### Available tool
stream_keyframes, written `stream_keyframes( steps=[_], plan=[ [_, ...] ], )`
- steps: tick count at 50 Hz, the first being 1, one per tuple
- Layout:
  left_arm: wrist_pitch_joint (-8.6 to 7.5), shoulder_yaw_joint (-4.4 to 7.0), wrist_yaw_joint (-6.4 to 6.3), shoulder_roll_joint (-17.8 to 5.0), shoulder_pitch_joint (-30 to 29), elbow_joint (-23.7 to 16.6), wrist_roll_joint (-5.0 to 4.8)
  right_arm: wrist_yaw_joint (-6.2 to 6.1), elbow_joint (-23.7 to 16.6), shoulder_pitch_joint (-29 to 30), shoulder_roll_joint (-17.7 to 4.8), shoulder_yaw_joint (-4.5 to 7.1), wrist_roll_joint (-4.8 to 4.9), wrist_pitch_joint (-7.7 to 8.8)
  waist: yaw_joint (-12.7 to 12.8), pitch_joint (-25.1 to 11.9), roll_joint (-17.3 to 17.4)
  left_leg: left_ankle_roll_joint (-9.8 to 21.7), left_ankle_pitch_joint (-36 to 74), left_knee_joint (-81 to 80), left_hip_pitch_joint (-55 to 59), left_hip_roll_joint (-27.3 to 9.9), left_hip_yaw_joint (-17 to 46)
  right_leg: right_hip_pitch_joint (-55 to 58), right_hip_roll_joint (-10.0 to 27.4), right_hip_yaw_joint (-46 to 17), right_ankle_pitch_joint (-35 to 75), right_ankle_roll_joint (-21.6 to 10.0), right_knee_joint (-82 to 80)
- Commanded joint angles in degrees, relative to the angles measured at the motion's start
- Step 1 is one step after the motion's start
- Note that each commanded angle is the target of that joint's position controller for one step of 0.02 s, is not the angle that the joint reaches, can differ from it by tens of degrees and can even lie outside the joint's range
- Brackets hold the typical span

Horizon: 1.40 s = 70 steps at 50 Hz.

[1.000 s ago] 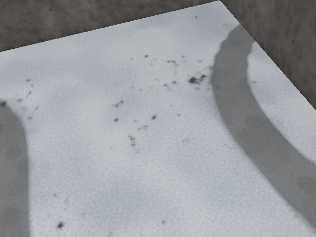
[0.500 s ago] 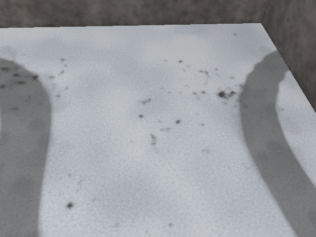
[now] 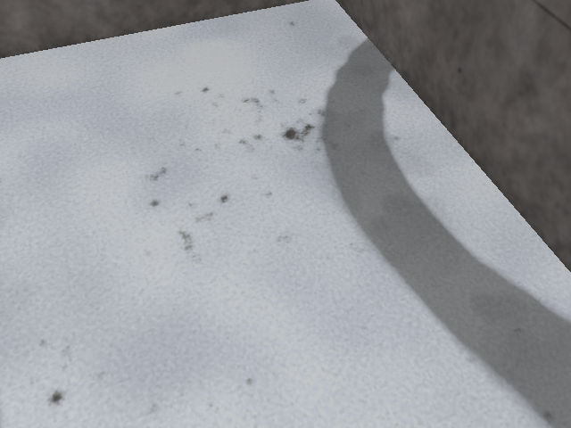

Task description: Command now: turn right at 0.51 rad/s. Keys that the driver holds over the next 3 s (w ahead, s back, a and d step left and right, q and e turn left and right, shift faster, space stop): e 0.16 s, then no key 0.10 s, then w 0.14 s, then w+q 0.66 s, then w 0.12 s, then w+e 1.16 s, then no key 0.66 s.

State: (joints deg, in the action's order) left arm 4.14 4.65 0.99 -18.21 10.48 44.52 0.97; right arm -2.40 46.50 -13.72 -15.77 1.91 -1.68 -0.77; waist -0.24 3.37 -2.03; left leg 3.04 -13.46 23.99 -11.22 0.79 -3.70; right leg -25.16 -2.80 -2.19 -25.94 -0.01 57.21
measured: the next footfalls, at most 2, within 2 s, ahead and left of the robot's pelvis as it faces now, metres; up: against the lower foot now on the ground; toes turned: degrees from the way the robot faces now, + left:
right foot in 0.22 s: +0.00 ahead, -0.12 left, +0.00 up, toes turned -9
left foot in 0.84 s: +0.31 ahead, +0.08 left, +0.00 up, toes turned +4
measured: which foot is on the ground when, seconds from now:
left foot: down 0.00-0.22, up 0.24-0.82, down 0.84-1.00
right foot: up 0.00-0.20, down 0.22-0.84, up 0.86-1.00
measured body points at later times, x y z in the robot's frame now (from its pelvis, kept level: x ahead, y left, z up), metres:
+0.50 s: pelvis +0.01 -0.05 +0.01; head +0.02 -0.07 +0.46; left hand +0.13 +0.20 -0.11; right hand +0.04 -0.33 -0.13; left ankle +0.05 +0.09 -0.68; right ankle -0.04 -0.11 -0.74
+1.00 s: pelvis +0.24 +0.03 -0.01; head +0.28 +0.05 +0.44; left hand +0.28 +0.30 -0.15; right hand +0.37 -0.23 -0.12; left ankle +0.27 +0.08 -0.74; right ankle +0.17 -0.13 -0.65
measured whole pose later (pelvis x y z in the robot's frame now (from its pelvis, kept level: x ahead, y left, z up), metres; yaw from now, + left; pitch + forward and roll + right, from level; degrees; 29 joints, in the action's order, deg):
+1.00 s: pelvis +0.24 +0.03 -0.01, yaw +6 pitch +1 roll +0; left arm -4.0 1.6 0.8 -15.0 15.2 48.4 2.1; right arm 1.4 47.0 -12.8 -15.7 3.5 -0.6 1.8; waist 1.4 3.9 -1.6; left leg 6.7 -11.1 27.3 -16.7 6.5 -1.4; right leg -24.2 4.5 0.1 -17.7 -1.3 67.4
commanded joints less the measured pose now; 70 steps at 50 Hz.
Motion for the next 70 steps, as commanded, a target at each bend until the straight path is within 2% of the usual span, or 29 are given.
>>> stream_keyframes(
  steps=[1, 8, 10, 11, 12, 13, 14, 15, 16, 18, 21, 28, 34, 38, 40, 41, 42, 43, 44, 45, 46, 47, 49, 51, 57, 63, 65, 68, 70],
  plan=[
    [0.16, 0.52, 1.28, -3.21, 0.61, -3.23, -0.12, -0.3, -4.01, 1.35, -7.42, 1.51, -0.12, 0.92, 0.08, -3.68, 9.78, 9.08, 23.62, -6.28, 7.15, -14.08, 9.2, -4.04, 1.48, 1.39, 0.82, 1.52, 0.38],
    [0.31, -0.24, 1.7, -2.9, -2.66, -6.6, -0.97, 1.31, -3.55, -0.29, -10.87, 3.01, -0.12, 0.44, -1.68, -5.45, 12.77, 8.04, 25.53, -1.31, 6.43, -17.13, 5.13, 6.47, 1.36, 6.35, -0.21, -0.34, -17.76],
    [-0.49, -0.49, 1.21, -1.96, 0.39, -5.76, -0.51, 1.54, -3.18, 0.57, -10.88, 3.13, 0.7, 0.04, 0.82, -5.74, 10.36, 5.07, 21.22, 4.0, 2.44, -15.39, 2.68, 14.21, 0.08, 6.98, 9.08, -1.76, -31.26],
    [-1.31, -0.24, 0.55, -3.59, 1.83, -5.25, 0.32, 1.63, -2.61, -1.23, -9.83, 2.95, 0.66, -0.07, 1.4, -6.24, 5.33, 1.7, 13.69, 9.29, -2.58, -13.38, 0.44, 20.2, 2.09, 2.07, 15.15, -2.46, -38.7],
    [-2.26, 0.54, -0.15, -8.87, 3.24, -5.89, 1.0, 2.04, -4.22, -3.01, -4.84, 1.74, -0.24, -0.42, 0.38, -7.17, -9.99, -2.56, -11.1, 22.93, -14.7, -7.61, -4.25, 27.51, 18.03, -17.3, 24.97, -5.1, -42.67],
    [-2.54, 1.66, -0.26, -13.2, 4.98, -5.7, 0.17, 1.04, -6.31, 1.3, -4.16, 1.18, 0.14, -1.53, 3.01, -4.91, -12.89, -3.65, -22.98, 29.49, -19.01, -1.21, -0.04, 19.87, 26.48, -24.4, 38.64, -14.33, -41.1],
    [-2.62, 1.33, -0.34, -10.5, 7.57, -4.29, -0.38, 1.07, -6.1, 2.33, -6.77, 1.73, -0.06, -2.06, 3.5, -4.88, -6.93, -3.66, -21.08, 34.35, -19.14, -2.87, 3.49, 20.86, 23.71, -21.8, 32.23, -16.54, -41.5],
    [-2.56, 0.27, -0.42, -7.24, 5.51, -3.88, -0.39, 1.83, -5.44, 2.42, -6.84, 1.94, 0.15, -1.91, 2.06, -2.6, -5.56, -3.3, -16.44, 34.68, -20.89, -3.64, 4.43, 20.5, 19.92, -18.54, 19.07, -15.22, -43.69],
    [-2.35, -0.49, -0.52, -4.81, 2.66, -4.1, 0.09, 2.61, -4.43, 2.11, -7.22, 2.11, 0.1, -1.39, 0.92, -0.72, -5.13, -3.13, -11.74, 32.32, -21.58, -4.43, 4.64, 20.09, 16.2, -16.36, 6.11, -12.59, -46.59],
    [-3.03, -1.13, -1.03, -3.36, 3.15, -3.37, -0.04, 4.08, -2.89, 1.12, -7.53, 2.42, -1.04, -0.75, 1.12, -0.17, -6.83, -3.37, -5.81, 32.26, -22.51, -3.9, 3.38, 22.66, 13.44, -15.22, 2.27, -11.29, -49.76],
    [-5.12, -0.83, -0.77, -4.51, 6.3, -1.3, -0.04, 4.95, -1.51, 1.07, -6.02, 2.29, -0.59, -0.03, 1.04, -0.48, -3.22, -3.51, -1.49, 31.08, -24.3, -3.77, 3.05, 26.19, 13.85, -13.2, 6.17, -11.22, -50.76],
    [-7.64, -0.52, -1.52, -4.38, 11.77, 2.62, 0.73, 5.08, -1.57, 5.37, -4.53, 2.28, -0.07, 0.95, 3.13, 2.88, -2.41, -2.88, 1.32, 27.03, -31.17, -2.44, 7.74, 28.66, 17.62, -8.41, 5.55, -12.01, -53.79],
    [-8.92, -0.66, -1.72, -3.36, 12.92, 4.98, 0.82, 5.94, -3.71, 10.44, -3.08, 1.68, -0.6, 1.53, 3.65, 5.18, -1.96, -1.95, 4.3, 21.64, -32.03, -3.72, 5.32, 28.73, 18.6, -0.58, 14.75, -11.46, -52.33],
    [-9.08, -0.41, -1.65, -4.64, 13.93, 6.66, 0.92, 6.92, -6.83, 14.14, -2.59, 1.14, -0.42, 1.67, 3.73, 5.5, -3.1, 1.14, 1.74, 14.58, -25.84, -3.31, -0.27, 28.05, 18.85, 4.67, 27.7, -9.76, -48.21],
    [-8.87, -0.26, -1.65, -6.02, 13.17, 7.01, 0.75, 6.61, -6.6, 10.61, -3.16, 1.54, -0.42, 1.74, 1.51, 2.34, -3.48, 3.73, -1.12, 12.28, -16.13, 0.33, -3.85, 26.81, 18.21, 8.15, 47.18, -8.4, -40.19],
    [-8.53, -0.18, -1.66, -6.74, 12.9, 7.25, 0.61, 6.21, -5.18, 4.86, -3.96, 2.18, -0.49, 2.02, -1.31, -1.59, -2.85, 5.1, -1.62, 10.74, -8.08, 3.09, -4.88, 25.75, 17.37, 10.55, 57.98, -7.61, -30.32],
    [-8.22, -0.44, -1.75, -6.71, 13.07, 7.06, 0.47, 5.56, -2.2, -4.44, -5.69, 3.25, -0.95, 2.5, -5.09, -7.71, -0.46, 6.66, -0.91, 7.49, 4.31, 5.44, -4.46, 21.28, 15.3, 13.15, 58.13, -5.95, -16.9],
    [-8.35, -1.3, -1.52, -4.54, 13.67, 4.99, -0.01, 4.49, -0.77, -12.81, -11.24, 5.07, -1.56, 2.7, -8.22, -14.19, 6.71, 10.84, -13.79, 2.47, 19.79, -5.56, 12.77, 6.37, 12.16, 14.27, 40.86, -3.45, 2.18],
    [-8.96, -2.29, -0.57, 0.51, 13.68, 1.53, 0.37, 4.07, -1.58, -12.54, -16.0, 5.71, -0.7, 2.78, -4.78, -18.54, 16.36, 16.79, -17.66, -6.93, 28.02, -20.92, 45.59, -10.91, 1.68, 8.61, -4.43, -1.0, 18.43],
    [-9.24, -1.27, -0.51, -4.08, 6.53, 0.67, 0.76, 4.12, -0.7, -11.82, -14.73, 5.56, 1.09, 2.53, -6.79, -14.85, 8.43, 16.58, -12.33, -9.97, 25.52, -19.64, 46.73, -16.05, 3.27, -1.11, -0.45, -1.93, 21.99],
    [-9.79, -1.41, -0.23, -3.92, 5.22, -0.23, -0.06, 3.62, -0.54, -8.55, -12.8, 5.09, 1.07, 2.42, -4.17, -7.89, 5.89, 15.39, -4.02, -8.8, 19.04, -18.43, 36.82, -17.25, 6.25, -0.57, 5.89, -2.48, 20.26],
    [-10.16, -1.68, -0.3, -3.33, 5.38, 0.27, 0.19, 3.48, -1.07, -5.7, -9.92, 4.36, 1.08, 2.62, -2.24, -4.85, 2.35, 13.48, 5.26, -8.94, 12.61, -15.39, 30.4, -14.33, 8.28, -0.2, 9.48, -2.61, 15.31],
    [-8.58, -1.83, -0.26, -2.81, 7.88, 1.14, 1.67, 3.28, -1.72, -1.93, -7.26, 3.43, 1.46, 3.15, 1.32, -3.83, 3.15, 11.53, 14.73, -10.33, 5.48, -10.41, 22.74, -8.24, 9.82, -0.2, 10.37, -1.21, 10.4],
    [-6.79, -1.82, 0.16, -2.19, 7.93, 0.73, 2.29, 3.31, -1.38, -3.05, -7.17, 3.29, 1.91, 4.17, 2.09, -4.04, 3.63, 12.18, 20.43, -11.05, 3.6, -8.7, 20.4, -7.61, 9.46, 0.82, 10.45, 0.38, 8.34],
    [-5.83, -1.97, 0.67, -1.41, -4.21, -3.3, 1.92, 2.82, 1.25, -10.29, -6.92, 3.02, 1.94, 4.76, -1.47, -0.11, 4.48, 8.77, 24.79, -13.88, 6.22, -6.46, 18.06, -15.85, 8.77, 3.36, 22.28, 2.41, -5.38],
    [-6.66, -3.2, 1.41, 0.09, -13.79, -5.86, 0.77, 1.87, 4.06, -15.02, -5.75, 1.92, 1.14, 5.33, -4.93, 0.79, 5.3, 5.71, 35.51, -13.62, 14.64, -7.31, 14.43, -14.56, 5.92, 6.76, 28.73, -0.91, -19.57],
    [-6.94, -3.27, 1.5, -0.41, -14.61, -6.38, 0.42, 1.44, 4.96, -15.08, -6.12, 1.73, 0.43, 5.43, -4.35, 1.4, 5.61, 5.29, 39.77, -13.57, 17.41, -9.02, 13.01, -12.08, 4.65, 7.0, 27.13, -3.13, -23.39],
    [-7.25, -2.36, 0.76, -2.79, -5.19, -3.28, 0.06, 0.57, 5.39, -12.44, -7.76, 1.79, -0.52, 5.65, 0.85, -3.02, 7.01, 3.17, 62.69, -3.54, 20.01, -9.97, 9.67, 0.71, -0.56, 7.83, 19.44, -6.79, -25.67],
    [-7.95, -1.25, -0.35, -4.81, 11.44, 2.02, 0.29, 0.53, 5.17, -10.01, -8.96, 2.01, -0.73, 5.23, 8.63, -10.43, 5.74, 2.35, 60.96, 17.93, 15.18, -8.59, 6.61, 18.58, -0.47, 5.58, 20.17, -9.76, -30.75]
  ],
)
